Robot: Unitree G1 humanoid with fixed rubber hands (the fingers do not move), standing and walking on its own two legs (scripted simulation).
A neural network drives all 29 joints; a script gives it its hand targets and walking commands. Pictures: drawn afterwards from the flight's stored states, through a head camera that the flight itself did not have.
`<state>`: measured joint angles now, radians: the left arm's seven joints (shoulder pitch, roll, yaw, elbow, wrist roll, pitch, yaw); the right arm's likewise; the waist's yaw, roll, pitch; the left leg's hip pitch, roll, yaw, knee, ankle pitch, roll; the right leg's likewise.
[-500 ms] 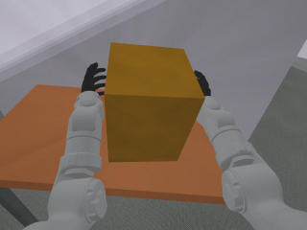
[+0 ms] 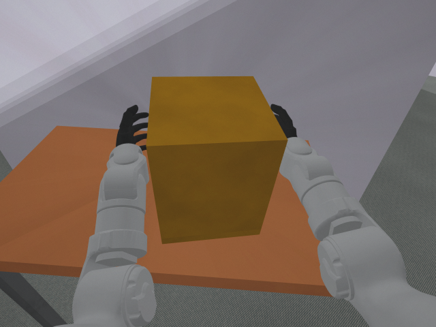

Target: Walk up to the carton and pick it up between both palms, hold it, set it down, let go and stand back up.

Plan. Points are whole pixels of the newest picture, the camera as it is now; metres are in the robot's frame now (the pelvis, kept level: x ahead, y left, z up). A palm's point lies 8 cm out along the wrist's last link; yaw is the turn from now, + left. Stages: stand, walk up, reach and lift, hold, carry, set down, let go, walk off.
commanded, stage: set down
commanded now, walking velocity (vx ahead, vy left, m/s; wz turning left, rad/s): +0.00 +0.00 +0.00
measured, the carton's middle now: (208, 159) +0.41 +0.04 +0.14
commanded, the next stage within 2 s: none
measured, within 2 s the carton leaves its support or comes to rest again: rests again in 1.86 s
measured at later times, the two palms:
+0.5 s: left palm (137, 159) +0.37 +0.17 +0.17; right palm (289, 155) +0.41 -0.12 +0.16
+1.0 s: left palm (140, 175) +0.38 +0.17 +0.12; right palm (277, 162) +0.44 -0.11 +0.11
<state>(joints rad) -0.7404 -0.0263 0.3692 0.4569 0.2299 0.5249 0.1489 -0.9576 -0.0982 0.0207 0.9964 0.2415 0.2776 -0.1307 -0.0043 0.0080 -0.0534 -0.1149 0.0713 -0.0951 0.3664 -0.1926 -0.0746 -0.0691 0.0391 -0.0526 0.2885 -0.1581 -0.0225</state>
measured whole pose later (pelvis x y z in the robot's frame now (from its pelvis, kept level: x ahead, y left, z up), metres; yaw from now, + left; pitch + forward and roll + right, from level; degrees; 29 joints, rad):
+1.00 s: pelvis +0.01 -0.02 +0.00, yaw -1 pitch +7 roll -1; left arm -0.66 -0.12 0.39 0.50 0.22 0.32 0.22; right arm -0.92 -0.11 -0.07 1.12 0.06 0.07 -0.01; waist 0.11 0.03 -0.10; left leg -0.28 0.09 -0.08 0.32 -0.15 -0.10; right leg -0.28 0.05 -0.04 0.32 -0.15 -0.04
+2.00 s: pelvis -0.01 -0.02 +0.00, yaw -3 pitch +8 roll +0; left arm -0.67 -0.20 0.51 0.63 0.33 0.15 0.19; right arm -0.89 -0.07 -0.36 1.18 -0.20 -0.08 0.06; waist 0.16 0.00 -0.12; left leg -0.32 0.09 -0.05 0.28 -0.12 -0.09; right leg -0.34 0.05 -0.01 0.32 -0.12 -0.04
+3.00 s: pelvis +0.00 -0.01 +0.00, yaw -3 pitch +6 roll +0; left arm -0.57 -0.26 0.54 0.48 0.43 0.08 0.13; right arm -0.82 0.01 -0.48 1.08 -0.29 -0.19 0.11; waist 0.14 -0.02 -0.04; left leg -0.22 0.09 -0.03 0.24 -0.12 -0.08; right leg -0.26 0.05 0.00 0.29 -0.13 -0.05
